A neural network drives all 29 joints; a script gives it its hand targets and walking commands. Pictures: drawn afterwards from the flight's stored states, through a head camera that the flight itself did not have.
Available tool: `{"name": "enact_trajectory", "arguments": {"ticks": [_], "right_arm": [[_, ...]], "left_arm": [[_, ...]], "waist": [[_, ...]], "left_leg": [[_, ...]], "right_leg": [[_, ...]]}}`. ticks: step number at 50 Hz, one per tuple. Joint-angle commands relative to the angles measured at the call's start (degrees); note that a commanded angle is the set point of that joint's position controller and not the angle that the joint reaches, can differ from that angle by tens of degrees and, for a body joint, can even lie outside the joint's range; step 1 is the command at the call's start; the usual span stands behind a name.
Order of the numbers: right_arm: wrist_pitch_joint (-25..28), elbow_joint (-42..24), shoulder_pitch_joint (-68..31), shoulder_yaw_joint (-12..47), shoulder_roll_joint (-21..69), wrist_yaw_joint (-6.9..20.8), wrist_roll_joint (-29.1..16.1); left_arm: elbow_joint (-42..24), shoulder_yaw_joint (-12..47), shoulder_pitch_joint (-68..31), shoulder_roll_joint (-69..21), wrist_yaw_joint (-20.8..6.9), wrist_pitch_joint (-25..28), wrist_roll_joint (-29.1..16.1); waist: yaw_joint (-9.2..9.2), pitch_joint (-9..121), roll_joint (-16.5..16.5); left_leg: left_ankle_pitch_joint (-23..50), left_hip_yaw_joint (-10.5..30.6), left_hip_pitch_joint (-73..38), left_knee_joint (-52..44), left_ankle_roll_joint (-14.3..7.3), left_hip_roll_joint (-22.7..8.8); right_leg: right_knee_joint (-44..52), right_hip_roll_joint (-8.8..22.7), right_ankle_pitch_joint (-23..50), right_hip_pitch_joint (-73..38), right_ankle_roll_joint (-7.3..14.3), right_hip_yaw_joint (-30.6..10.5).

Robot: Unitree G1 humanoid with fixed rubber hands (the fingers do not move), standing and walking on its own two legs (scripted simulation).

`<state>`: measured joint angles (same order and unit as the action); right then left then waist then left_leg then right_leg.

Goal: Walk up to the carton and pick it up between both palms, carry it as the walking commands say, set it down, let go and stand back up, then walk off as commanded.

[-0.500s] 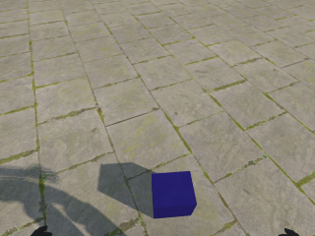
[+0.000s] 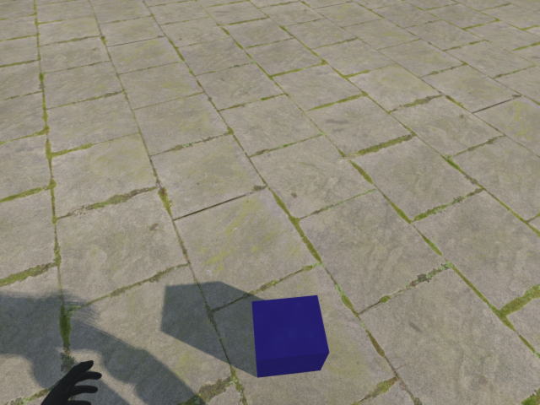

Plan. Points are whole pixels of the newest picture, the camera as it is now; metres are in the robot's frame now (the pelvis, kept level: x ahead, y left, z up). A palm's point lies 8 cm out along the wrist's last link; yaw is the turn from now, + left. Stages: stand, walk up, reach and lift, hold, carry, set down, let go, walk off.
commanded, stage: walk up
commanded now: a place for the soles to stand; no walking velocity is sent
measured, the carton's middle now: (287, 336) +0.44 -0.03 -0.66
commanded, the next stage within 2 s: reach and lift in 1.40 s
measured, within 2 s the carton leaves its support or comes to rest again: neither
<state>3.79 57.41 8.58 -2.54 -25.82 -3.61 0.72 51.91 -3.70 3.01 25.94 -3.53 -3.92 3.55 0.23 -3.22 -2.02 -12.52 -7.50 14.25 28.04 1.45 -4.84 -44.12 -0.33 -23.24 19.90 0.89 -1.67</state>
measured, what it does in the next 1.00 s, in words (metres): steps to the right: right foot, then left foot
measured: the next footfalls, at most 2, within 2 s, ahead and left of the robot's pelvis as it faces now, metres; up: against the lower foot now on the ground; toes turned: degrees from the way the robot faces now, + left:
right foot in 0.20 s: +0.07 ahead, -0.22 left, +0.00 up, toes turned +8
left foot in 0.42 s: +0.07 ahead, +0.01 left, +0.00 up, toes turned +0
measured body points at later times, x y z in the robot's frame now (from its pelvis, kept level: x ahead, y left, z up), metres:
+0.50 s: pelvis +0.01 -0.10 -0.03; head +0.04 -0.09 +0.42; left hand +0.11 +0.25 -0.12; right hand +0.12 -0.43 -0.12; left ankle +0.03 +0.01 -0.74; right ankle +0.03 -0.22 -0.73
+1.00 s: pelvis +0.02 -0.10 -0.01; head +0.04 -0.10 +0.44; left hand +0.10 +0.25 -0.10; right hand +0.21 -0.40 -0.11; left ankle +0.03 +0.01 -0.73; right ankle +0.03 -0.22 -0.73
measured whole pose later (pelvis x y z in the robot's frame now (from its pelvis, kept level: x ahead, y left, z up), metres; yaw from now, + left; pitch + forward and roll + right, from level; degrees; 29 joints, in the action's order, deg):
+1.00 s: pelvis +0.02 -0.10 -0.01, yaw +9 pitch -1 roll -1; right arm 1.2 52.7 6.0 -1.2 -25.2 0.8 0.7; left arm 53.7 -2.2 3.7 25.9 0.2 1.7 0.3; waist 0.8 -3.5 0.9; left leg -16.5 3.5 17.9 35.6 -1.1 2.3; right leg -34.7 3.3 -19.2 14.2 -0.4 6.9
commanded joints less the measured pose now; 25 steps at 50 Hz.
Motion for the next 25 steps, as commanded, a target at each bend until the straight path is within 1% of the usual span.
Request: {"name": "enact_trajectory", "arguments": {"ticks": [1, 2, 3, 4, 5, 7, 8, 9, 10, 11, 12, 13, 14, 15, 16, 17, 18, 19, 20, 21, 22, 23, 24, 25], "right_arm": [[1.1, -1.6, 12.5, -6.1, -19.8, -2.9, 0.1], [1.4, -2.8, 11.0, -6.0, -19.2, -3.0, 0.2], [1.7, -4.3, 9.1, -5.9, -19.3, -2.9, 0.4], [1.8, -5.9, 7.5, -5.8, -19.5, -2.6, 0.6], [1.7, -7.3, 6.4, -5.8, -20.0, -2.1, 1.0], [1.1, -9.2, 3.6, -5.8, -20.5, -0.7, 1.4], [0.4, -9.5, 2.3, -5.6, -20.2, -0.2, 1.3], [-0.5, -9.1, 3.1, -5.0, -18.0, 0.2, 1.6], [-1.2, -9.1, 5.1, -3.9, -14.9, 0.2, 1.8], [-1.5, -11.2, 5.1, -1.9, -8.7, 0.0, 0.9], [-1.9, -11.2, 3.5, -2.2, -10.2, -1.3, 0.0], [-1.7, -10.0, 5.4, -2.9, -13.4, -1.4, -0.7], [-1.5, -8.4, 9.3, -3.0, -14.0, -1.0, -0.9], [-1.2, -7.2, 11.9, -3.1, -14.6, -0.5, -0.8], [-1.1, -6.4, 12.6, -3.0, -14.3, 0.3, -0.4], [-1.2, -6.6, 12.0, -3.0, -13.5, 1.1, -0.3], [-1.4, -7.0, 11.3, -3.1, -12.5, 1.6, -0.3], [-1.5, -7.1, 11.1, -3.1, -11.4, 2.0, -0.3], [-1.6, -6.9, 11.8, -3.1, -10.5, 2.2, -0.1], [-1.6, -7.3, 11.6, -3.4, -11.2, 2.3, 0.6], [-1.3, -8.9, 9.5, -3.8, -14.6, 2.4, 1.4], [-1.0, -10.2, 6.5, -3.6, -16.6, 2.6, 0.7], [-1.0, -9.9, 5.1, -3.2, -15.1, 2.8, 0.2], [-1.2, -10.4, 2.0, -2.4, -13.7, 2.7, 0.2]], "left_arm": [[-9.9, -3.6, -2.6, 9.2, -0.8, -1.2, 0.6], [-10.8, -3.9, -1.0, 9.2, -1.3, -1.1, 0.4], [-11.1, -4.1, 0.1, 9.2, -1.9, -1.1, 0.3], [-10.8, -4.3, 1.3, 9.3, -2.5, -1.1, 0.1], [-10.7, -4.3, 2.2, 9.2, -2.8, -1.1, -0.3], [-9.3, -5.0, 6.0, 9.6, -2.6, -0.8, -1.0], [-7.8, -5.3, 9.2, 9.7, -2.1, -0.4, -1.1], [-6.2, -5.7, 12.2, 10.6, -1.4, 0.1, -0.8], [-5.4, -5.9, 14.2, 12.1, -0.7, 0.8, -0.2], [-6.9, -6.7, 15.3, 18.6, 0.0, 1.8, 0.7], [-8.6, -6.9, 10.7, 20.4, 0.6, 2.3, -0.5], [-8.7, -6.4, 7.8, 18.7, 1.2, 2.3, -1.3], [-9.0, -5.8, 4.1, 16.7, 1.5, 2.4, -1.7], [-9.3, -5.0, 1.7, 14.9, 1.8, 2.7, -1.8], [-9.0, -4.2, 0.8, 14.1, 2.1, 3.1, -1.9], [-8.0, -3.9, 1.7, 14.3, 2.4, 3.6, -1.9], [-7.1, -3.7, 2.5, 14.7, 2.7, 4.1, -2.1], [-6.6, -3.3, 2.2, 14.8, 2.9, 4.3, -2.5], [-6.4, -2.9, 1.3, 14.3, 3.1, 4.4, -2.8], [-6.1, -2.2, 1.8, 12.4, 3.4, 4.3, -3.0], [-6.7, -1.5, 2.8, 9.4, 3.6, 4.4, -3.7], [-6.4, -1.4, 2.6, 8.9, 4.2, 4.4, -4.6], [-5.3, -1.4, 3.2, 9.1, 4.5, 4.5, -4.3], [-4.2, -0.9, 4.9, 8.0, 4.5, 5.1, -4.2]], "waist": [[-2.98, 5.5, 4.6], [-1.4, 4.9, 4.0], [-0.42, 3.9, 4.8], [0.05, 3.4, 6.9], [0.17, 3.4, 9.7], [1.26, 3.6, 13.9], [2.7, 3.9, 13.8], [3.52, 3.9, 10.0], [4.32, 3.7, 2.4], [5.96, 2.4, -16.6], [4.97, 1.9, -9.7], [2.76, 1.1, -6.1], [0.58, -0.3, -6.2], [-0.65, -0.4, -6.1], [-0.82, -0.2, -6.8], [-0.4, 0.1, -6.4], [-0.46, 0.6, -5.7], [-1.28, 1.0, -4.9], [-2.65, 1.5, -4.5], [-3.4, 1.3, -1.9], [-2.1, 2.0, 9.5], [-1.0, 2.6, 12.7], [-0.57, 2.9, 9.4], [1.16, 2.7, 8.9]], "left_leg": [[22.4, 22.9, -14.9, -5.5, -17.8, -24.4], [18.3, 19.3, -11.1, -5.4, -15.8, -22.0], [14.5, 15.6, -6.3, -5.4, -14.0, -19.3], [11.2, 12.6, -1.2, -5.2, -13.0, -17.0], [6.6, 11.1, 2.9, -5.4, -12.7, -15.6], [-3.4, 9.7, 10.9, -5.2, -11.1, -12.6], [-8.6, 8.5, 14.6, -3.2, -9.9, -11.1], [-14.1, 6.4, 17.5, 3.6, -8.3, -8.3], [-19.6, 3.5, 20.5, 13.6, -6.8, -4.5], [-27.0, 2.0, 29.0, 31.4, -3.3, 5.0], [-24.6, 13.6, 23.9, 35.3, -3.0, 5.9], [-21.7, 13.5, 22.1, 37.7, -3.0, 4.4], [-18.7, 11.7, 20.1, 37.4, -3.0, 2.8], [-16.4, 10.5, 17.1, 34.6, -2.8, 1.5], [-17.8, 8.6, 13.4, 30.7, -2.7, 1.2], [-18.9, 7.6, 10.7, 27.3, -2.8, 1.5], [-17.9, 6.9, 7.5, 23.5, -3.2, 2.1], [-13.7, 6.0, 2.8, 17.7, -3.9, 2.8], [-9.5, 6.0, -2.4, 10.8, -4.7, 3.7], [-8.4, 11.2, -5.8, 4.1, -6.0, 2.8], [-1.6, 28.1, -6.4, -2.3, -8.9, -5.7], [3.2, 37.7, -0.1, -5.9, -14.0, -13.4], [6.1, 34.7, 3.0, -4.0, -17.2, -12.8], [10.2, 29.3, 4.9, -1.1, -15.7, -10.0]], "right_leg": [[-21.5, 5.7, -6.0, 20.0, 0.2, -9.5], [-20.6, 7.0, -3.8, 18.5, 0.3, -10.0], [-18.1, 7.2, -2.3, 15.7, 0.0, -8.0], [-14.9, 6.9, -2.6, 11.5, -0.5, -4.9], [-11.0, 6.4, -3.9, 7.5, -0.8, -2.3], [-4.0, 3.8, -1.7, -2.2, -0.6, 2.8], [0.9, 1.9, 1.9, -8.1, -0.3, 6.1], [4.4, -1.0, 1.1, -12.0, -0.3, 7.9], [10.2, -1.1, -1.1, -13.5, 0.2, 5.9], [24.6, 15.0, -9.9, -9.9, 5.8, -21.5], [28.2, 19.8, -11.1, -1.9, 11.8, -28.9], [26.6, 19.1, -14.4, -0.7, 13.4, -25.9], [24.4, 18.2, -14.4, 0.9, 13.3, -22.4], [22.4, 16.8, -11.0, 1.4, 12.1, -19.2], [20.8, 16.3, -2.8, 2.4, 11.5, -16.4], [19.3, 16.9, 3.9, 2.6, 11.3, -15.3], [17.6, 17.4, 8.9, 2.7, 10.9, -14.3], [15.6, 17.1, 11.6, 3.6, 10.1, -12.4], [13.0, 16.4, 12.7, 5.3, 8.7, -10.6], [8.4, 14.5, 12.7, 7.6, 6.4, -9.1], [-1.8, 7.6, 8.6, 11.5, 2.6, -2.7], [-4.0, 2.4, -6.4, 8.3, 0.4, 2.5], [-3.7, 2.8, -9.5, 2.5, 0.7, 1.0], [1.4, 2.8, -5.4, -1.5, 1.2, 1.4]]}}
